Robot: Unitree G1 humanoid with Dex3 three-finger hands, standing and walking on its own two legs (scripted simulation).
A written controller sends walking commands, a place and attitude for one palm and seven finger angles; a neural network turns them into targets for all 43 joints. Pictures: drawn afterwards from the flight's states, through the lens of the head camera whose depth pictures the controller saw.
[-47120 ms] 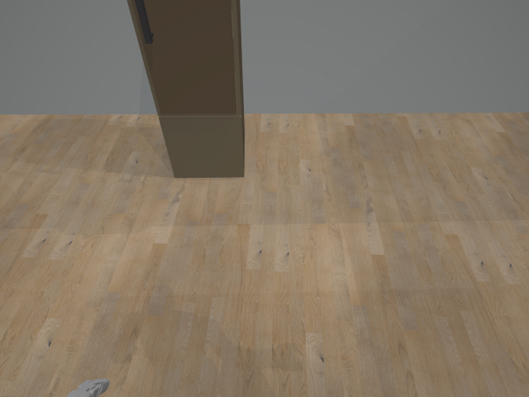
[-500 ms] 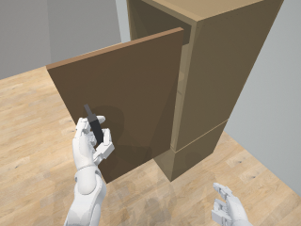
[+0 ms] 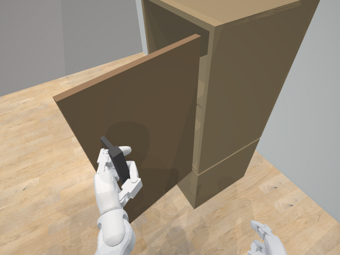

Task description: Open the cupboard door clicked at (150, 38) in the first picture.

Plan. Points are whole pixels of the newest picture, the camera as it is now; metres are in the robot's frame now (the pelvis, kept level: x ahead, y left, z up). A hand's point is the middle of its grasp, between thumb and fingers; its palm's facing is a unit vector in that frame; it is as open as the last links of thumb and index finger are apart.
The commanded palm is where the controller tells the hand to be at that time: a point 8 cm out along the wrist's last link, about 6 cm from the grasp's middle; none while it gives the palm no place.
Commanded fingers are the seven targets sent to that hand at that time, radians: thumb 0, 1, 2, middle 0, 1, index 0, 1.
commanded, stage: open thumb and fingers to let go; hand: left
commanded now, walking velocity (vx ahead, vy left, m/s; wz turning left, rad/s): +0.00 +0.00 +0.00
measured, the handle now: (117, 164) +0.30 +0.14 +0.08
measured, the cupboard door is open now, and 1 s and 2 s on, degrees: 100 100 100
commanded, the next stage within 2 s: slide the hand sideways off the handle in 0.74 s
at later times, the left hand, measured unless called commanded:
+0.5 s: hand (131, 182) +0.25 +0.09 +0.09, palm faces +0.32 -0.95 -0.01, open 13.3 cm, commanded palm +0.21 +0.13 +0.08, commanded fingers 0.00 -0.50 0.30 -0.23 -0.80 -0.23 -0.80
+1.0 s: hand (129, 191) +0.23 +0.10 +0.08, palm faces +0.00 -1.00 -0.08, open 16.2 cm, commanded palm +0.21 +0.13 +0.08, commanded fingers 0.00 -0.50 0.30 -0.15 -0.30 -0.15 -0.30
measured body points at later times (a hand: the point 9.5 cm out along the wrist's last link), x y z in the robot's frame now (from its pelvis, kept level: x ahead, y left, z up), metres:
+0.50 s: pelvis -0.01 +0.02 +0.00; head -0.01 +0.00 +0.45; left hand +0.23 +0.14 +0.09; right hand +0.18 -0.19 -0.09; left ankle +0.00 +0.15 -0.71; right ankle -0.04 -0.07 -0.71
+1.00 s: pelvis -0.03 +0.03 +0.00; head -0.03 +0.01 +0.45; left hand +0.23 +0.15 +0.09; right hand +0.15 -0.19 -0.09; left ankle +0.00 +0.15 -0.71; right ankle -0.04 -0.07 -0.71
